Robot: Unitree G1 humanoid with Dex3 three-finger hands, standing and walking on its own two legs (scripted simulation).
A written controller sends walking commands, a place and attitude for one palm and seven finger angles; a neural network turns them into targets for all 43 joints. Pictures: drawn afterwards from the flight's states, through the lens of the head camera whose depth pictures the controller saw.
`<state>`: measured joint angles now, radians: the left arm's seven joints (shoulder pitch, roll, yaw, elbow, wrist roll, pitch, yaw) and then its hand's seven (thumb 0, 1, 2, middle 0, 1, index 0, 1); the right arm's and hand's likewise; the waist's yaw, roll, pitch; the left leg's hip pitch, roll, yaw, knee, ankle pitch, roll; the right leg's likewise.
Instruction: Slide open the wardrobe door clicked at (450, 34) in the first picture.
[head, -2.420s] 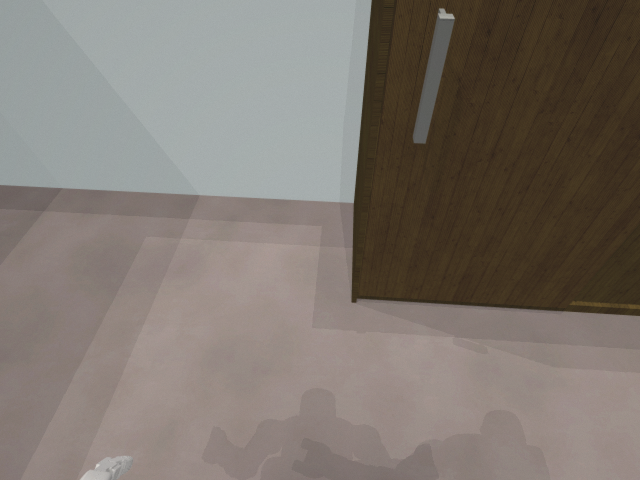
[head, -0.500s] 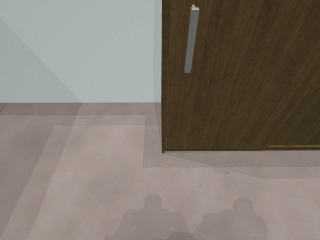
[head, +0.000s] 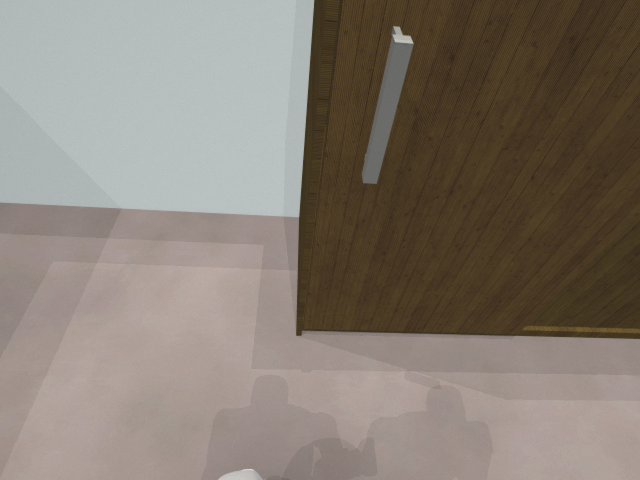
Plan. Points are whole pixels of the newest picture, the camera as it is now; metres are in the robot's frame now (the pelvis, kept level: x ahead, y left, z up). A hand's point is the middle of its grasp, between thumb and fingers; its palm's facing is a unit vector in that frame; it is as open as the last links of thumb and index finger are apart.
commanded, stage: take the last steps up to it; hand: left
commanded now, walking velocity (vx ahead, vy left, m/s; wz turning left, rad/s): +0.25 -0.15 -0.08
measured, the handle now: (381, 112) +0.65 -0.04 +0.13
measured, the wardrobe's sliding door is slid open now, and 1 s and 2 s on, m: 0.00 0.00 0.00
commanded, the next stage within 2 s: come to a stop and stand still in 0.30 s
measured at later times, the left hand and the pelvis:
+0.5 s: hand (272, 397) +0.26 +0.09 -0.15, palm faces -0.08 -0.97 -0.21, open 7.4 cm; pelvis +0.17 -0.09 +0.01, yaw -2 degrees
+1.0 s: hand (215, 461) +0.17 +0.16 -0.17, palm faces +0.11 -0.96 -0.25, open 7.4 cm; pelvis +0.14 -0.05 +0.01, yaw +1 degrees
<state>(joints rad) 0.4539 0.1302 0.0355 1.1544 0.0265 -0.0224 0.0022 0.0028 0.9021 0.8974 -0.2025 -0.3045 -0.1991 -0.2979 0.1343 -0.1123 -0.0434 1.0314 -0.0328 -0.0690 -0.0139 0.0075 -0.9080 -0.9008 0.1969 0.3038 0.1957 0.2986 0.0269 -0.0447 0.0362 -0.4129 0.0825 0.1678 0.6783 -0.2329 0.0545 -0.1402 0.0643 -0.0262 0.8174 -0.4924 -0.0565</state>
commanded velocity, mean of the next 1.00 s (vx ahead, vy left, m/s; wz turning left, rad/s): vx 0.00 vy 0.01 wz -0.01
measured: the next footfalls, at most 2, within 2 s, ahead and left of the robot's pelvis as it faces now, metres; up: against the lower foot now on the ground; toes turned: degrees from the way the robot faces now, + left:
right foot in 0.46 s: +0.27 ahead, -0.21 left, +0.00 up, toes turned -9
left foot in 1.00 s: +0.16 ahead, +0.06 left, +0.00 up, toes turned +2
